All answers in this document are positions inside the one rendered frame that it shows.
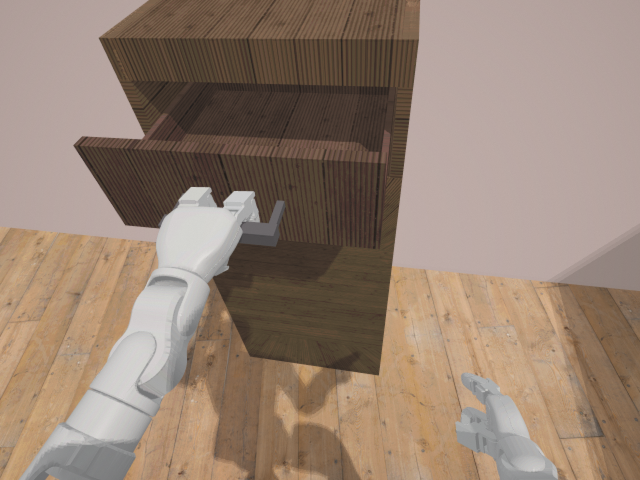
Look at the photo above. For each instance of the robot left hand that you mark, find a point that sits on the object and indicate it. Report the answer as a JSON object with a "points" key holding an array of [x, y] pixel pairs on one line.
{"points": [[199, 236]]}

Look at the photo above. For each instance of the cabinet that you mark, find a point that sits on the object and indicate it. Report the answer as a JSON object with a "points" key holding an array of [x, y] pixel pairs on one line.
{"points": [[306, 303]]}

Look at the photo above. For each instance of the robot right hand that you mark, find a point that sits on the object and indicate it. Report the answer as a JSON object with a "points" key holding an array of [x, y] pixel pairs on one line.
{"points": [[480, 432]]}

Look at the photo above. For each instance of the right robot forearm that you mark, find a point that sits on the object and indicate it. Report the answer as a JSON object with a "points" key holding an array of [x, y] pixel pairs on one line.
{"points": [[519, 458]]}

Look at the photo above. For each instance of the drawer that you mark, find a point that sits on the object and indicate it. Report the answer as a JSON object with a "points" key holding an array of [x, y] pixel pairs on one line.
{"points": [[322, 149]]}

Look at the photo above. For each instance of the handle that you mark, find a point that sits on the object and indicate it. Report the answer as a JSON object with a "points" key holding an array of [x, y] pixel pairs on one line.
{"points": [[256, 233]]}

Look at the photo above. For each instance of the left robot forearm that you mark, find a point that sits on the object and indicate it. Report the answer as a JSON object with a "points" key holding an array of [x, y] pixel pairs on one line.
{"points": [[98, 440]]}

